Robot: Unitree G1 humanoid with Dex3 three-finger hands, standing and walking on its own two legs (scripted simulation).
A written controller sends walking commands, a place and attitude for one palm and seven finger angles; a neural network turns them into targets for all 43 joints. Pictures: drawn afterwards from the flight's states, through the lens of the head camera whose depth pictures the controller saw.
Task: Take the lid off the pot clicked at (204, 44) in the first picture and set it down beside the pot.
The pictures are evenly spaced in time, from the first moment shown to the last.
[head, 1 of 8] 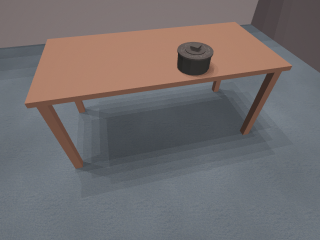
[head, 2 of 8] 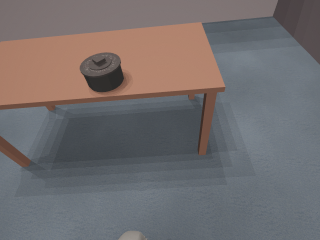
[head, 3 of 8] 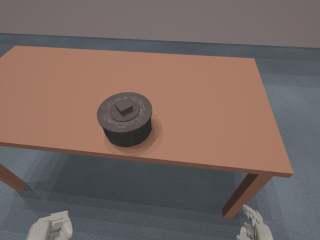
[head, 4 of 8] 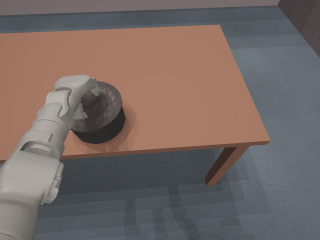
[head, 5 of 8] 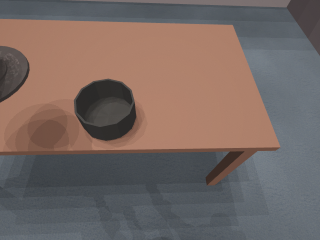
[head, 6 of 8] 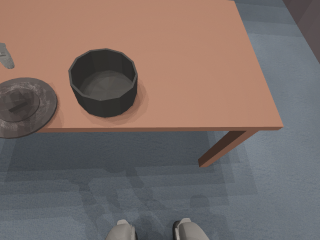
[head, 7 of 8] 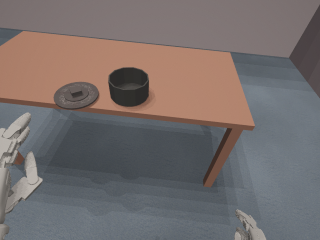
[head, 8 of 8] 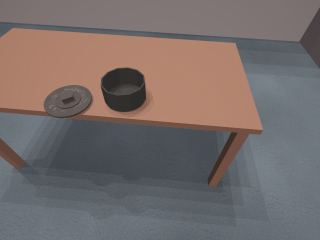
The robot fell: no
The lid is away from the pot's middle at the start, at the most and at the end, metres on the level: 0.00 0.25 0.24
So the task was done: yes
